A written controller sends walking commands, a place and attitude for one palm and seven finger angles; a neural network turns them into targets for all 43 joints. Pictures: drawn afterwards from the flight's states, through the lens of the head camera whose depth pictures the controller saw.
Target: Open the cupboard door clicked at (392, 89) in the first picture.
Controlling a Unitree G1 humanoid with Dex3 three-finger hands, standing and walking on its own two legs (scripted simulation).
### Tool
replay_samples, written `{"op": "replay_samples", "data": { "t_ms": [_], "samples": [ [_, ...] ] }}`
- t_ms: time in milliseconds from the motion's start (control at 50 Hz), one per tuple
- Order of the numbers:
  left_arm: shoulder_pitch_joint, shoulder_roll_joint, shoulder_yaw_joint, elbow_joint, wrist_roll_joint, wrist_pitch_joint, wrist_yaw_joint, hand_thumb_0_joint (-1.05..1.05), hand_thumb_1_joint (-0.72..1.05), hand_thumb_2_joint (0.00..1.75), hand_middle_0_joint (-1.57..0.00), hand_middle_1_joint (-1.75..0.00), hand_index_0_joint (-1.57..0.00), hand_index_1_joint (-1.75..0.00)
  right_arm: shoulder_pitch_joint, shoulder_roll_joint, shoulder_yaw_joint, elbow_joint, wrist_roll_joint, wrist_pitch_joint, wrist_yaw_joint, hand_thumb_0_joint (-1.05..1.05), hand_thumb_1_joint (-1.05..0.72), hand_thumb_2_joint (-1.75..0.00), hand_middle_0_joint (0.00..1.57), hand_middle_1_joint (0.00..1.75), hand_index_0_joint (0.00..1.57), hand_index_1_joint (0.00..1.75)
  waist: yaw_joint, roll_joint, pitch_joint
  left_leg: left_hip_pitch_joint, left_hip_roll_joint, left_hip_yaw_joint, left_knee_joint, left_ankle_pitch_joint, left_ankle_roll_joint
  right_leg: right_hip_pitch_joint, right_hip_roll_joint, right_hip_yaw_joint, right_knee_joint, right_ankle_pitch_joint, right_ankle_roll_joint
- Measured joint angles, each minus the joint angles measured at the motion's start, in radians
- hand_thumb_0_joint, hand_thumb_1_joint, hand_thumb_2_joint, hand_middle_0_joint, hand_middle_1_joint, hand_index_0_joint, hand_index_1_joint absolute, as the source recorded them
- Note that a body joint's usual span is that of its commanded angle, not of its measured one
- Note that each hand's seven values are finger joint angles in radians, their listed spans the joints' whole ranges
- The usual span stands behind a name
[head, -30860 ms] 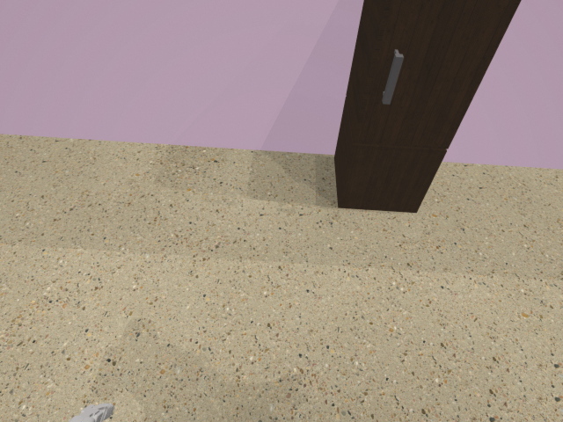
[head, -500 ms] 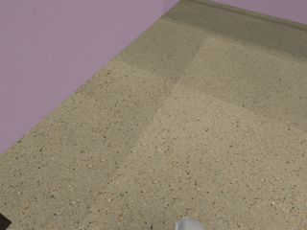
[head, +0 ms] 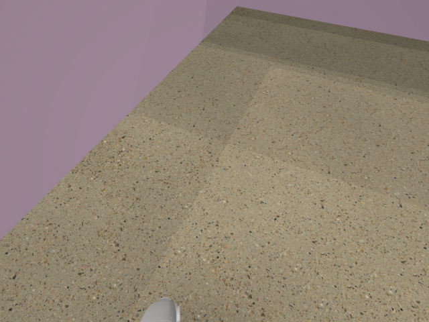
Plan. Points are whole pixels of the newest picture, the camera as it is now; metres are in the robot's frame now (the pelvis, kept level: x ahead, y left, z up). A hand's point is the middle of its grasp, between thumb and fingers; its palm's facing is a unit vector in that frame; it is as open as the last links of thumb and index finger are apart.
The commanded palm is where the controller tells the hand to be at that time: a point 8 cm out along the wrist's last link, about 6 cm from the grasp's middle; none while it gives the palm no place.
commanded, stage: walk to a spot facing it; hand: left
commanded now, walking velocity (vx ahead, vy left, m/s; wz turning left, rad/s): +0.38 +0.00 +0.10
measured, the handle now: out of the picture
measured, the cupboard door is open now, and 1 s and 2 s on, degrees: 55 55 55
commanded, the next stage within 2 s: turn to face it in 0.44 s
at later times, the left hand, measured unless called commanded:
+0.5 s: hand (132, 250) +0.30 +0.22 -0.17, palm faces +0.03 -0.98 -0.20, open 7.3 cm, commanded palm none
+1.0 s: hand (161, 211) +0.42 +0.17 -0.18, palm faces +0.20 -0.96 -0.19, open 7.2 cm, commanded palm none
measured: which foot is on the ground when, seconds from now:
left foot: up 0.00-0.18, down 0.20-0.62, up 0.64-1.00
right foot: down 0.00-0.22, up 0.24-0.60, down 0.62-1.00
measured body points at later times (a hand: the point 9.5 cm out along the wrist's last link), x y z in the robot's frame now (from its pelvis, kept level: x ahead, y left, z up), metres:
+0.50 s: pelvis +0.23 +0.03 +0.00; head +0.26 +0.02 +0.45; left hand +0.30 +0.27 -0.15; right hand +0.22 -0.21 -0.16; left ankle +0.21 +0.14 -0.74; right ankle +0.32 -0.12 -0.69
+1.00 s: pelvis +0.38 -0.02 -0.01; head +0.41 +0.00 +0.44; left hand +0.41 +0.22 -0.17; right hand +0.49 -0.26 -0.15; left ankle +0.41 +0.09 -0.72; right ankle +0.37 -0.12 -0.74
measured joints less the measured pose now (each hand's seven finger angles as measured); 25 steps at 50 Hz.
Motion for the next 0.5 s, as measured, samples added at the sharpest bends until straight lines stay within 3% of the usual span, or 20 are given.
{"op": "replay_samples", "data": {
  "t_ms": [100,180,220,280,320,400,500],
  "samples": [
    [0.067,-0.028,-0.016,0.043,0.003,-0.001,-0.003,-0.01,0.92,0.90,-0.20,-0.30,-0.20,-0.29,-0.076,-0.009,0.004,-0.028,0.003,-0.003,0.015,0.00,-0.92,-0.90,0.20,0.30,0.19,0.29,0.031,-0.007,0.010,0.016,-0.013,0.013,-0.193,0.040,0.016,0.103,0.004,-0.011,-0.034,-0.063,0.023],
    [0.111,-0.042,-0.020,0.070,0.005,0.005,-0.003,0.00,0.91,0.90,-0.20,-0.30,-0.20,-0.29,-0.114,-0.007,0.013,-0.041,-0.001,-0.019,0.015,0.00,-0.91,-0.90,0.20,0.30,0.19,0.29,0.052,-0.035,0.029,0.104,-0.058,0.049,-0.334,0.020,0.051,0.155,-0.030,-0.015,0.034,-0.163,0.055],
    [0.129,-0.054,-0.021,0.080,-0.002,0.018,-0.008,0.00,0.91,0.90,-0.20,-0.30,-0.20,-0.29,-0.117,-0.012,0.016,-0.053,-0.011,-0.044,0.009,0.00,-0.91,-0.90,0.20,0.30,0.20,0.30,0.044,-0.030,0.031,0.139,-0.068,0.056,-0.346,0.059,0.082,0.075,-0.057,-0.003,0.277,-0.207,0.059],
    [0.093,-0.042,-0.019,0.075,-0.005,0.040,-0.014,0.00,0.91,0.90,-0.20,-0.30,-0.20,-0.29,-0.087,0.002,0.021,-0.058,-0.010,-0.059,-0.006,0.00,-0.91,-0.90,0.20,0.30,0.20,0.30,0.036,-0.042,0.046,0.180,-0.080,0.073,-0.298,-0.029,0.087,-0.153,-0.067,0.093,0.777,-0.186,0.046],
    [0.048,-0.027,-0.008,0.054,0.002,0.048,-0.018,0.01,0.91,0.90,-0.20,-0.30,-0.20,-0.29,-0.045,0.013,0.024,-0.043,-0.009,-0.059,-0.016,0.00,-0.91,-0.90,0.20,0.30,0.20,0.30,0.034,-0.043,0.044,0.234,-0.087,0.076,-0.347,-0.037,0.073,-0.283,-0.083,0.111,0.911,-0.117,0.050],
    [-0.039,-0.007,0.007,-0.017,0.010,0.056,-0.023,0.00,0.91,0.90,-0.20,-0.30,-0.20,-0.29,0.041,0.001,0.010,0.004,-0.004,-0.055,-0.035,-0.01,-0.94,-0.90,0.21,0.30,0.20,0.30,0.036,-0.035,0.034,0.346,-0.098,0.085,-0.475,-0.021,0.066,-0.450,-0.129,0.125,0.832,-0.011,0.068],
    [-0.108,0.020,0.019,-0.067,0.009,0.066,-0.027,0.01,0.93,0.90,-0.20,-0.30,-0.20,-0.29,0.127,-0.011,0.014,0.050,-0.006,-0.037,-0.024,-0.01,-0.94,-0.90,0.21,0.30,0.20,0.30,0.023,-0.017,0.019,0.457,-0.093,0.109,-0.577,-0.035,0.039,-0.489,-0.154,0.100,0.544,0.096,0.079]
  ]
}}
